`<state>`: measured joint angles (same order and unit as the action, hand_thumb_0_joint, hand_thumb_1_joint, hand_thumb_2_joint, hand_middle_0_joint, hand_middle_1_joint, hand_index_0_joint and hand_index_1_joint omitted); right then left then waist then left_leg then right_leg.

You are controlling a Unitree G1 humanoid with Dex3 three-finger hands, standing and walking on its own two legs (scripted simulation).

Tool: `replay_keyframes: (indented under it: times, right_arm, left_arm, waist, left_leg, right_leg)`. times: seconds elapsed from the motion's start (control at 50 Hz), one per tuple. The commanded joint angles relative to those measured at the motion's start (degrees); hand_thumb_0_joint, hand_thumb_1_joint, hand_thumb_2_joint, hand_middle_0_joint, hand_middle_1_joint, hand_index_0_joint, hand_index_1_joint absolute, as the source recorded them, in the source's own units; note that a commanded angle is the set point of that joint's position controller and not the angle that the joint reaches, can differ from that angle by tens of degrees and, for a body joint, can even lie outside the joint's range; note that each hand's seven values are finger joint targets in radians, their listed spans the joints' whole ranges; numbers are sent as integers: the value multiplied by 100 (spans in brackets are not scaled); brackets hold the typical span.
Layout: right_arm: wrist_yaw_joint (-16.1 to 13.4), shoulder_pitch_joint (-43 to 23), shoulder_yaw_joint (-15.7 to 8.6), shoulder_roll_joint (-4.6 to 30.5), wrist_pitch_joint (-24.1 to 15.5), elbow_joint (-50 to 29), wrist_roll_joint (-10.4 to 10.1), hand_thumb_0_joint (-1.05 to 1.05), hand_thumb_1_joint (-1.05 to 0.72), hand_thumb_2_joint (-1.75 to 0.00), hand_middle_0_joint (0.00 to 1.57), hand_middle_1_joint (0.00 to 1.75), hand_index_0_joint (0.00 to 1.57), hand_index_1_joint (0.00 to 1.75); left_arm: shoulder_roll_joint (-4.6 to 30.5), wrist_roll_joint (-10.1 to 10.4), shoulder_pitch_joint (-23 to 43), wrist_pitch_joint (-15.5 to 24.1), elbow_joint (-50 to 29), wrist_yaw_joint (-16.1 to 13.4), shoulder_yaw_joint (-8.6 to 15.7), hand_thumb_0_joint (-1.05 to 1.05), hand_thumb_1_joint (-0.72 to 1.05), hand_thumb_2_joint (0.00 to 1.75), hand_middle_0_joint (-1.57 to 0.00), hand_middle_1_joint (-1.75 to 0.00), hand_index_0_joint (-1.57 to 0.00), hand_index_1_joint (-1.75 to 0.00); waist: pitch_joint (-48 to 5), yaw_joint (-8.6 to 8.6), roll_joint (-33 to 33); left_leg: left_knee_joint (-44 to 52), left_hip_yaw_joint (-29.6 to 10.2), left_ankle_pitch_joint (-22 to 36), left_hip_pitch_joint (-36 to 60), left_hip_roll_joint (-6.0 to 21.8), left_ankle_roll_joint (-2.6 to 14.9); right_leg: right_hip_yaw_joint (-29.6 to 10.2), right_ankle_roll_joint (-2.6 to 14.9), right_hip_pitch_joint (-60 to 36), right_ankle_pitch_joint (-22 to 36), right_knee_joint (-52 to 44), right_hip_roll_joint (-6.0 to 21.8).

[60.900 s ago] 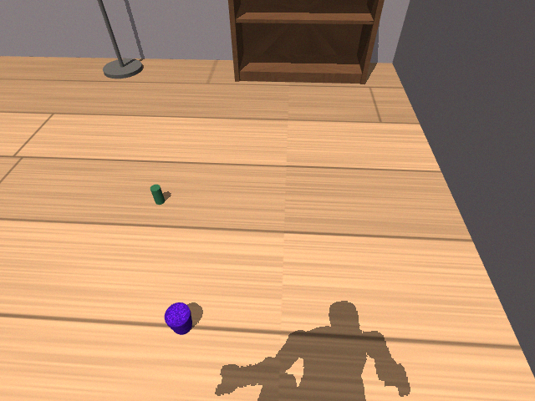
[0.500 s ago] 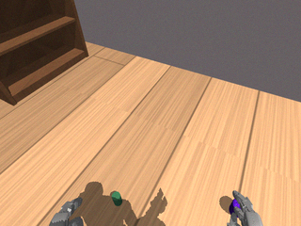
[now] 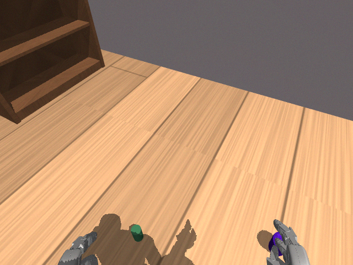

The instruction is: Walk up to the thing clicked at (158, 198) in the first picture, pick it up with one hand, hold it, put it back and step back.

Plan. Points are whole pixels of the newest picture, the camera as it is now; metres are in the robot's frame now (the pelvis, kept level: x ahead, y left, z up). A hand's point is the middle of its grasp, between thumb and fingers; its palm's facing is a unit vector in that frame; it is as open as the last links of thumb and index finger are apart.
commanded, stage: home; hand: left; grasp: from above
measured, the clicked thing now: (137, 233) +0.44 +0.21 -0.66
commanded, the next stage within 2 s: stand in 0.80 s
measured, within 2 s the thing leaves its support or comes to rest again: neither
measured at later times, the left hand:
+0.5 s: hand out of the picture +0.17 +0.18 -0.05, palm faces +0.04 -0.98 -0.20, open 7.4 cm
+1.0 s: hand out of the picture +0.17 +0.20 -0.08, palm faces +0.01 -0.95 -0.30, open 7.4 cm
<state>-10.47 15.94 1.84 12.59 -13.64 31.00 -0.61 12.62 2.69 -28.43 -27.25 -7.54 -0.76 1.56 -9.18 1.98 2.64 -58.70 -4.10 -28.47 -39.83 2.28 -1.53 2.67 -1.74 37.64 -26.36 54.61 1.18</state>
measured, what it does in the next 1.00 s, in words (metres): stands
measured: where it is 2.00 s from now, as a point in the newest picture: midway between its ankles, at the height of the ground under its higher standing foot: outside the picture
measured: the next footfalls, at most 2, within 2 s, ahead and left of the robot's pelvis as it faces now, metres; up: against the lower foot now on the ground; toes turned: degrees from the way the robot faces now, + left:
none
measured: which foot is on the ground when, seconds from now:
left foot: down 0.00-1.00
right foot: down 0.00-1.00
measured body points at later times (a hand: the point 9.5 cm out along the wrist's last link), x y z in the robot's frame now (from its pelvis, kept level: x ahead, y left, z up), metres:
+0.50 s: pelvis +0.01 +0.00 +0.00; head +0.03 +0.01 +0.45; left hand +0.16 +0.23 -0.03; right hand +0.17 -0.25 -0.06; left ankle +0.01 +0.13 -0.68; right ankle +0.01 -0.14 -0.68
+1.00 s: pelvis +0.00 +0.00 +0.01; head +0.03 +0.00 +0.46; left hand +0.17 +0.25 -0.06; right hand +0.16 -0.25 -0.09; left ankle +0.01 +0.13 -0.68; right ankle +0.01 -0.14 -0.68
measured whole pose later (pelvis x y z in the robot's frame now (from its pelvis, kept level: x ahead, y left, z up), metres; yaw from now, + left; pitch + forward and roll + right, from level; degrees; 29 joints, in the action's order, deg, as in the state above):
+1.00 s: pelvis +0.00 +0.00 +0.01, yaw +0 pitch +5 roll -1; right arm -4.6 10.8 0.7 14.9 -5.9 40.6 4.7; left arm 14.8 -2.3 -16.6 -11.2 16.3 -1.7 0.0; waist -1.7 -1.0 0.3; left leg -54.0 -2.4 -27.0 -31.7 1.0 -1.1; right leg 1.2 -1.5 31.0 -26.2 52.5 2.5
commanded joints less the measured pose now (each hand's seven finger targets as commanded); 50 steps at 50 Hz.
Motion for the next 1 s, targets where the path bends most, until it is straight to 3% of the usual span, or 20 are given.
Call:
replay_keyframes:
  times: [0.0, 0.12, 0.28, 0.34, 0.42, 0.44, 0.5, 0.52, 0.7, 0.74, 0.76, 0.86, 0.88, 0.9, 0.92, 0.94, 0.96, 0.98]
  right_arm:
    - [-63, -418, -307, 704, -359, -900, 16, 0, -90, -90, 20, 30, 20, 30]
    - [-71, -398, -308, 680, -354, -909, 15, 0, -90, -90, 20, 30, 20, 30]
    - [-75, -361, -341, 716, -347, -899, 21, 0, -90, -90, 20, 30, 20, 30]
    - [-67, -368, -331, 686, -338, -890, 11, 0, -90, -90, 20, 30, 20, 30]
    - [-60, -375, -327, 691, -331, -899, 18, 0, -90, -90, 20, 30, 20, 30]
    - [-64, -335, -366, 734, -326, -871, 28, 0, -90, -90, 20, 30, 20, 30]
    - [-51, -367, -332, 687, -321, -919, 20, 0, -90, -90, 20, 30, 20, 30]
    - [-59, -327, -361, 710, -312, -869, 21, 0, -90, -90, 20, 30, 20, 30]
    - [-36, -392, -338, 687, -298, -962, 10, 0, -90, -90, 20, 30, 20, 30]
    - [-43, -336, -362, 731, -292, -915, 14, 0, -90, -90, 20, 30, 20, 30]
    - [-38, -387, -343, 688, -298, -968, 13, 0, -90, -90, 20, 30, 20, 30]
    - [-36, -327, -366, 714, -263, -916, 5, 0, -90, -90, 20, 30, 20, 30]
    - [305, -663, -524, 1313, 376, 489, 729, 0, -90, -90, 20, 30, 20, 30]
    - [446, -662, -624, 1370, 590, 520, 720, 0, -90, -90, 20, 30, 20, 30]
    - [542, -606, -656, 1444, 711, 356, 740, 0, -90, -90, 20, 30, 20, 30]
    - [639, -671, -673, 1436, 770, 475, 649, 0, -90, -90, 20, 30, 20, 30]
    - [737, -596, -657, 1309, 788, 642, 514, 0, -90, -90, 20, 30, 20, 30]
    - [824, -628, -635, 1217, 818, 766, 415, 0, -90, -90, 20, 30, 20, 30]
  left_arm:
    - [599, -12, 153, 309, -1106, -61, 353, 0, 90, 90, -20, -30, -20, -30]
    - [599, -4, 152, 336, -1217, -66, 327, 0, 90, 90, -20, -30, -20, -30]
    - [637, -12, 1, 340, -1040, -74, 411, 0, 90, 90, -20, -30, -20, -30]
    - [605, 6, 67, 375, -1186, -73, 372, 0, 90, 90, -20, -30, -20, -30]
    - [579, 8, 164, 384, -1221, -69, 302, 0, 90, 90, -20, -30, -20, -30]
    - [600, 18, 15, 372, -1038, -72, 384, 0, 90, 90, -20, -30, -20, -30]
    - [610, 16, 152, 377, -1290, -67, 334, 0, 90, 90, -20, -30, -20, -30]
    - [601, 19, -43, 349, -988, -72, 402, 0, 90, 90, -20, -30, -20, -30]
    - [638, 16, 209, 367, -1325, -67, 366, 0, 90, 90, -20, -30, -20, -30]
    - [637, 21, -71, 314, -950, -75, 459, 0, 90, 90, -20, -30, -20, -30]
    - [614, 13, 42, 355, -1196, -72, 369, 0, 90, 90, -20, -30, -20, -30]
    - [618, 17, 21, 381, -1096, -81, 371, 0, 90, 90, -20, -30, -20, -30]
    - [1102, -666, 1714, 1586, 915, -312, 353, 0, 90, 90, -20, -30, -20, -30]
    - [1213, -674, 1212, 1971, 1868, -279, 474, 0, 90, 90, -20, -30, -20, -30]
    - [1254, -654, 1174, 2153, 2112, -244, 448, 0, 90, 90, -20, -30, -20, -30]
    - [1339, -687, 1114, 2296, 2413, -236, 364, 0, 90, 90, -20, -30, -20, -30]
    - [1321, -674, 1296, 2382, 2644, -214, 371, 0, 90, 90, -20, -30, -20, -30]
    - [1259, -628, 1481, 2392, 2898, -183, 379, 0, 90, 90, -20, -30, -20, -30]
  waist:
    - [-274, -3, 96]
    - [-444, 12, -2]
    - [-448, 28, -21]
    - [-496, 5, 33]
    - [-414, 23, 57]
    - [-503, 38, 2]
    - [-545, 40, 104]
    - [-555, 45, -149]
    - [-513, 16, 38]
    - [-425, 35, -63]
    - [-545, -11, -6]
    - [-524, 35, 22]
    - [866, -434, -530]
    - [248, -371, -682]
    - [172, -263, -587]
    - [137, -334, -498]
    - [-42, -295, -454]
    - [80, -319, -504]
  left_leg:
    - [1106, 187, 794, 412, -182, 173]
    - [986, 208, 1183, 479, -198, 183]
    - [1003, 200, 1034, 443, -199, 188]
    - [972, 181, 1307, 521, -183, 168]
    - [1001, 168, 1251, 488, -170, 161]
    - [984, 157, 1283, 513, -174, 166]
    - [940, 175, 1476, 574, -172, 160]
    - [875, 197, 1519, 540, -185, 183]
    - [962, 181, 1324, 496, -186, 174]
    - [946, 199, 1206, 459, -194, 195]
    - [941, 194, 1316, 468, -192, 179]
    - [895, 191, 1558, 555, -175, 164]
    - [1237, 155, 2373, 538, -35, 424]
    - [1273, 254, 2572, 1058, -40, 509]
    - [1303, 115, 2407, 1253, -68, 520]
    - [1334, 39, 2420, 1339, -78, 503]
    - [1444, 140, 2374, 1535, -116, 489]
    - [1596, 186, 2161, 1703, -151, 484]
  right_leg:
    - [198, 147, -240, 599, -902, -214]
    - [184, 138, -355, 951, -857, -199]
    - [180, 138, -321, 830, -857, -206]
    - [200, 147, -369, 1048, -809, -215]
    - [204, 148, -309, 995, -813, -221]
    - [191, 154, -350, 1016, -792, -221]
    - [185, 145, -370, 1211, -786, -216]
    - [167, 125, -431, 1273, -818, -205]
    - [174, 137, -371, 1092, -823, -200]
    - [155, 132, -343, 997, -853, -198]
    - [165, 140, -400, 1087, -816, -195]
    - [166, 143, -384, 1295, -761, -206]
    - [-277, 424, -1314, 1327, -1132, 249]
    - [-596, 615, -1546, 1500, -1152, 329]
    - [-685, 661, -1358, 1520, -1265, 281]
    - [-695, 648, -1731, 1832, -1256, 346]
    - [-776, 603, -1885, 2025, -1222, 455]
    - [-718, 539, -1735, 1738, -1364, 452]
